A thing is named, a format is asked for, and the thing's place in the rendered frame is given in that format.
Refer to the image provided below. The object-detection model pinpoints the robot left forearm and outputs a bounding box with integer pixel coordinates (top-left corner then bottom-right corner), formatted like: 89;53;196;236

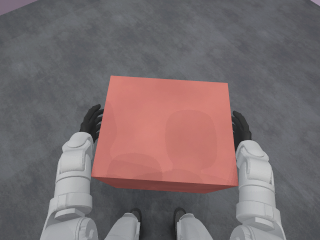
40;132;94;240

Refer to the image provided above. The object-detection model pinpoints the left robot shin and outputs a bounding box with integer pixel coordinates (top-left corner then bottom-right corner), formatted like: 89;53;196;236
123;213;138;220

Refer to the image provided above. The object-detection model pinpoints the robot right forearm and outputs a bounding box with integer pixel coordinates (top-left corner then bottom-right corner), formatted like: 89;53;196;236
235;140;286;240

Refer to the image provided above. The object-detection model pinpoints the left robot upper arm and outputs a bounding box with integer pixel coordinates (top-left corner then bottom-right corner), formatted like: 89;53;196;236
41;217;99;240

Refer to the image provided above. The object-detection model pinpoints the robot right foot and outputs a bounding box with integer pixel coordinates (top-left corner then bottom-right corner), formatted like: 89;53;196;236
173;207;186;240

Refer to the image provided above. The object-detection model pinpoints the robot right hand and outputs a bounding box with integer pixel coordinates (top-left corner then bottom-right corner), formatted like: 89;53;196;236
231;110;252;152

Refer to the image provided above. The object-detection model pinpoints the carton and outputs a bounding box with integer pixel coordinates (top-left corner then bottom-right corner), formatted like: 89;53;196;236
91;75;239;194

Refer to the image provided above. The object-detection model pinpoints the right robot upper arm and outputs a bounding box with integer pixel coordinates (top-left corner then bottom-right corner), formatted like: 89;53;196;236
229;224;283;240

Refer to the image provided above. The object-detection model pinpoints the robot left hand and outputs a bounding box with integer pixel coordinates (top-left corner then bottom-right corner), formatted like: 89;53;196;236
79;104;104;144

